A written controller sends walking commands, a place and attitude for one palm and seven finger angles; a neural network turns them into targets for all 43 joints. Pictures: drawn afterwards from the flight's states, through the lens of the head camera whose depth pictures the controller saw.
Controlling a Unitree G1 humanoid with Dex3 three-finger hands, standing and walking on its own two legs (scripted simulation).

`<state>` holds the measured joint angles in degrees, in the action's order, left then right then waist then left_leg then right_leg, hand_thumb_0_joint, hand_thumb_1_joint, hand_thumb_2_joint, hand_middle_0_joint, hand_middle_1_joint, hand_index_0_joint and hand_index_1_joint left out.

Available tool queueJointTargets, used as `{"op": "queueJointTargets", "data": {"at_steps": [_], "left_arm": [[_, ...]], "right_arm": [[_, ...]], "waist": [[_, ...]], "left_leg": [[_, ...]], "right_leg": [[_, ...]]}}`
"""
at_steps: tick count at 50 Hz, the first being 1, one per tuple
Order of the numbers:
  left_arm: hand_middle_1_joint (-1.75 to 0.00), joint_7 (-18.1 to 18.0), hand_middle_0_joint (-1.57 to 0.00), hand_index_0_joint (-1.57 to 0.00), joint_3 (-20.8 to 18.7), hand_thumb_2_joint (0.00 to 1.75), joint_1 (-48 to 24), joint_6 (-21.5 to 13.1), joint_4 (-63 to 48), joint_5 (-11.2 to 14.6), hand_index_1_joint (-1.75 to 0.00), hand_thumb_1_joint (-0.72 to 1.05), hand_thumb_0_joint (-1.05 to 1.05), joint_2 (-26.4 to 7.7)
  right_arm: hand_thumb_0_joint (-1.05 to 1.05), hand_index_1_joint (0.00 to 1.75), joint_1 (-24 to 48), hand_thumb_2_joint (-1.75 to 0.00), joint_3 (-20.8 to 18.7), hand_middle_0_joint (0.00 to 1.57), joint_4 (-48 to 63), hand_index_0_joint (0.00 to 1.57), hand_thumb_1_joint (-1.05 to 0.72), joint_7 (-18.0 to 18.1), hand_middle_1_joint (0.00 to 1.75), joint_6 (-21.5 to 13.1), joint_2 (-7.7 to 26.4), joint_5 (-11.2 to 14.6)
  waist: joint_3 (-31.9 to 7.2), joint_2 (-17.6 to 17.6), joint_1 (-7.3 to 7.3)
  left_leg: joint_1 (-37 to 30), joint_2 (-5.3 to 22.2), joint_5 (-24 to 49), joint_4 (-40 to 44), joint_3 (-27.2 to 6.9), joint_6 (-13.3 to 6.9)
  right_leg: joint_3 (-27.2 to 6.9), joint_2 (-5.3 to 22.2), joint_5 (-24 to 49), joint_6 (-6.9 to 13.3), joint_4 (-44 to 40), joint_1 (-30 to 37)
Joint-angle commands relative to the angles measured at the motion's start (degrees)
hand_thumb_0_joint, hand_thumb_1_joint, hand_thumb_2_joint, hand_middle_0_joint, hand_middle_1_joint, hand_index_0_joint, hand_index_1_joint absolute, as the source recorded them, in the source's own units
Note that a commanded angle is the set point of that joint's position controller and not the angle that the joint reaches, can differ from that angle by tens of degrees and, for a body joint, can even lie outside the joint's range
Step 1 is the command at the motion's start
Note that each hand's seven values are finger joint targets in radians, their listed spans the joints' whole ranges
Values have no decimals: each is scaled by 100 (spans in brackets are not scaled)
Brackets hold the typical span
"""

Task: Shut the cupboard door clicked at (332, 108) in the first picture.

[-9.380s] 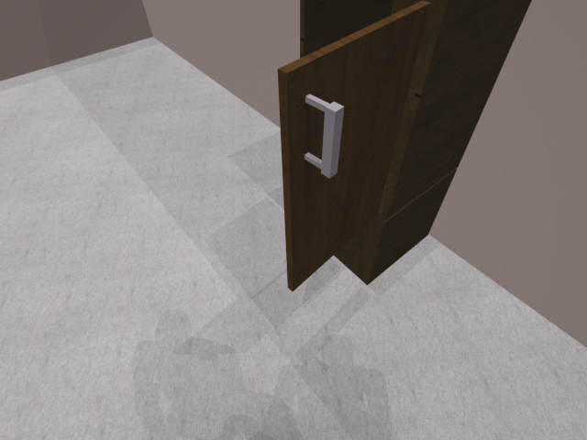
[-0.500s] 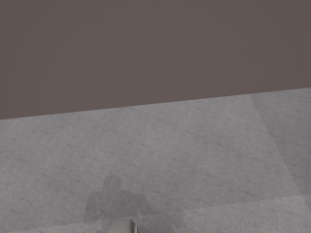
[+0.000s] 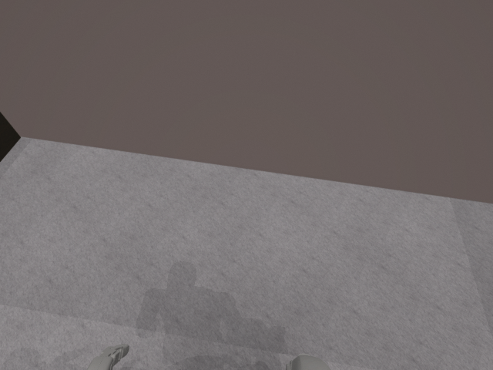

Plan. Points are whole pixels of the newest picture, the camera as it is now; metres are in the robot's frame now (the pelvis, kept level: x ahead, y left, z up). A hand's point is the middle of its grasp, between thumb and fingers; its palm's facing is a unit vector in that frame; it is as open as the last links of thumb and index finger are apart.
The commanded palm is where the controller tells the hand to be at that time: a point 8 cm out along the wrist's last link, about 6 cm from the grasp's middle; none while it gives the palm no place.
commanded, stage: walk to a spot facing it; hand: left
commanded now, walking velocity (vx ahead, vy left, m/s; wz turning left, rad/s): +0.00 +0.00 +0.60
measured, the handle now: out of the picture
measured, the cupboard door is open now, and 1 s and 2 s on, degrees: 95 95 95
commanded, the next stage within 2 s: none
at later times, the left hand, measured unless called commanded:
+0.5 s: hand out of the picture -0.02 +0.16 -0.16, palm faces +0.40 -0.88 -0.26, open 7.3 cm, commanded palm none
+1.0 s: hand (79, 338) +0.18 +0.32 -0.16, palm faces +0.52 -0.84 -0.13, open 7.4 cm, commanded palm none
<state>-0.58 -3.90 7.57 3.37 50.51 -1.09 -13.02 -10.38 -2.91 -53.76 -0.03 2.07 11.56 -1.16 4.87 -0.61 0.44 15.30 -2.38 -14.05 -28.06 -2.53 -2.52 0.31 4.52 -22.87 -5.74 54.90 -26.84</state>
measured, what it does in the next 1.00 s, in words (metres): walks ahead, turning left: right foot, then left foot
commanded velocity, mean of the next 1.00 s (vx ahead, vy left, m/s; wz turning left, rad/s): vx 0.30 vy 0.00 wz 0.41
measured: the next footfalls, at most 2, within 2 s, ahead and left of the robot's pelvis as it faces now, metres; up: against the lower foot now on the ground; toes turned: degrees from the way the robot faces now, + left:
right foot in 0.12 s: +0.04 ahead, -0.14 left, +0.00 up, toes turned +2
left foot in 0.64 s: +0.12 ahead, +0.15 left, +0.00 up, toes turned +34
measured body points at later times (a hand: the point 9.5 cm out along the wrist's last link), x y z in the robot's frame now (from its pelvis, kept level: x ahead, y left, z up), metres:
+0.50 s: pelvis +0.05 -0.03 +0.00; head +0.10 -0.02 +0.45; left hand -0.04 +0.21 -0.14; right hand +0.23 -0.24 -0.15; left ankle +0.03 +0.13 -0.68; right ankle +0.00 -0.14 -0.74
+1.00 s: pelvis +0.18 +0.12 +0.00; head +0.19 +0.15 +0.45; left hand +0.15 +0.37 -0.15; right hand +0.28 -0.09 -0.14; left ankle +0.09 +0.13 -0.74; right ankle +0.35 +0.04 -0.66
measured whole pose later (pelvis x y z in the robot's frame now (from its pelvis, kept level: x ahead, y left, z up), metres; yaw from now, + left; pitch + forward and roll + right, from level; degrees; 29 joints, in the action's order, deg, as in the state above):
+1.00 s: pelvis +0.18 +0.12 +0.00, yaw +31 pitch -1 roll +0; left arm 1.4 -2.8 8.5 0.0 55.0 -1.6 -9.7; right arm -20.8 -1.5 -61.1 0.9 -3.6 8.5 -0.4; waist 2.7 -2.2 0.6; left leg 0.0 -4.7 -16.2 -16.8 4.2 -5.6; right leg 2.8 8.3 -5.7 -3.9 58.0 -37.5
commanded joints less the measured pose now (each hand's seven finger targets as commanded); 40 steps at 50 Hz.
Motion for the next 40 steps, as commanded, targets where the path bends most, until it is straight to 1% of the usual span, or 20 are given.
{"op": "queueJointTargets", "data": {"at_steps": [1,4,5,6,7,8,9,10,12,20,26,28,29,30,31,32,33,34,37,40], "left_arm": [[-30,-31,-20,-20,-80,90,-31,-220,-506,38,-30,90,0,-369],[-30,-73,-20,-20,-114,90,447,-324,-388,81,-30,90,0,-422],[-30,-104,-20,-20,-166,90,708,-396,-325,56,-30,90,0,-666],[-30,-158,-20,-20,-279,90,886,-450,-294,-40,-30,90,0,-1244],[-30,-156,-20,-20,-233,90,891,-424,-283,-21,-30,90,0,-1325],[-30,-154,-20,-20,-146,90,657,-436,-319,8,-30,90,0,-1016],[-30,-148,-20,-20,-102,90,387,-491,-314,21,-30,90,0,-750],[-30,-117,-20,-20,-57,90,278,-491,-324,45,-30,90,0,-653],[-30,-96,-20,-20,-36,90,431,-566,-255,45,-30,90,0,-506],[-30,-60,-20,-20,-96,90,1468,-743,293,-43,-30,90,0,-593],[-30,-3,-20,-20,-110,90,1609,-731,548,-96,-30,90,0,-761],[-30,21,-20,-20,-148,90,1447,-738,532,-86,-30,90,0,-964],[-30,37,-20,-20,-153,90,1349,-744,553,-68,-30,90,0,-1024],[-30,65,-20,-20,-154,90,1254,-741,546,-27,-30,90,0,-1060],[-30,129,-20,-20,-105,90,1139,-749,455,-4,-30,90,0,-853],[-30,222,-20,-20,-35,90,917,-720,86,65,-30,90,0,-489],[-30,162,-20,-20,-39,90,347,-649,-187,32,-30,90,0,-621],[-30,124,-20,-20,-64,90,161,-658,-230,34,-30,90,0,-573],[-30,162,-20,-20,-38,90,839,-532,322,-80,-30,90,0,-305],[-30,166,-20,-20,15,90,1145,-439,474,-88,-30,90,0,-135]], "right_arm": [[0,30,-73,-90,-382,20,397,20,-90,72,30,-71,1225,-45],[0,30,84,-90,-408,20,447,20,-90,76,30,-55,1125,13],[0,30,53,-90,-391,20,462,20,-90,45,30,-70,954,65],[0,30,-59,-90,-349,20,535,20,-90,8,30,-88,548,127],[0,30,4,-90,-385,20,555,20,-90,10,30,-45,731,51],[0,30,37,-90,-375,20,456,20,-90,-41,30,4,764,-16],[0,30,-26,-90,-387,20,310,20,-90,-76,30,52,758,-33],[0,30,-80,-90,-384,20,211,20,-90,-113,30,75,726,-51],[0,30,-7,-90,-329,20,169,20,-90,-191,30,55,597,-47],[0,30,933,-90,-185,20,331,20,-90,-283,30,-11,363,-31],[0,30,1433,-90,-62,20,527,20,-90,-365,30,-121,276,-13],[0,30,1049,-90,-70,20,463,20,-90,-336,30,-185,365,-14],[0,30,646,-90,-98,20,358,20,-90,-301,30,-229,443,-29],[0,30,-37,-90,-164,20,196,20,-90,-258,30,-260,635,-60],[0,30,-936,-90,-307,20,-22,20,-90,-190,30,-285,1137,-71],[0,30,-1555,-90,-512,20,-113,20,-90,-106,30,-351,1920,-100],[0,30,-1669,-90,-526,20,-193,20,-90,-10,30,-326,2078,14],[0,30,-1324,-90,-480,20,-144,20,-90,29,30,-332,1968,11],[0,30,-259,-90,-177,20,158,20,-90,76,30,-512,1028,1],[0,30,-443,-90,-75,20,-31,20,-90,85,30,-628,742,40]], "waist": [[-697,1107,94],[-997,932,-161],[-1164,346,-287],[-1320,-1450,-358],[-1113,-1504,-353],[-718,-965,-243],[-473,-1364,-70],[-410,-1140,24],[-378,-1018,-2],[-168,-779,-330],[71,-1069,-381],[-119,-992,-150],[-338,-901,98],[-721,-713,470],[-1334,90,927],[-1701,1735,1145],[-1836,1076,1132],[-1272,338,902],[-276,745,139],[-117,677,-101]], "left_leg": [[-435,1346,2260,530,-1648,-694],[30,1071,2320,2,-1718,-430],[717,752,1398,-431,-1471,-116],[1849,-105,-1012,-1718,-405,376],[1970,-130,-2304,-3148,-74,492],[2067,110,-1812,-3945,-254,487],[2239,285,-1412,-4257,-269,538],[2241,355,-959,-4483,-110,608],[2332,455,-515,-4444,88,638],[2686,678,-372,-3167,509,575],[1822,549,-547,-1570,1006,306],[1046,282,-760,-1231,1258,124],[328,55,-720,-908,1458,35],[-834,-137,-342,-423,1531,-53],[-2365,394,-314,-109,783,-268],[-3377,2236,176,479,-2265,-971],[-3373,2689,740,1018,-2921,-1231],[-2727,2719,721,1085,-2456,-1213],[-748,1855,777,1395,-916,-699],[-661,1480,1768,1530,-292,-628]], "right_leg": [[124,-300,-165,93,-1059,402],[159,-373,848,170,-2698,1692],[-238,118,1453,266,-3444,2719],[-1683,1702,2368,791,-3760,3632],[-2063,2587,2715,1370,-3769,2884],[-1526,2178,2307,1400,-3805,2477],[-1283,1845,2096,1183,-3924,2308],[-789,1533,2000,1005,-3866,2319],[-128,1348,2351,843,-3850,2480],[568,1716,3074,974,-3914,3284],[1105,1899,3234,935,-3747,2980],[1353,1957,3991,933,-3289,2813],[1559,1853,4551,861,-2742,2618],[1804,1661,4587,714,-1733,2114],[1822,1391,3395,511,-149,1048],[1515,326,-855,145,1675,-1033],[414,239,-972,275,2418,-1620],[143,471,-520,350,2633,-1734],[26,712,490,253,2059,-959],[119,528,938,199,1559,-818]]}}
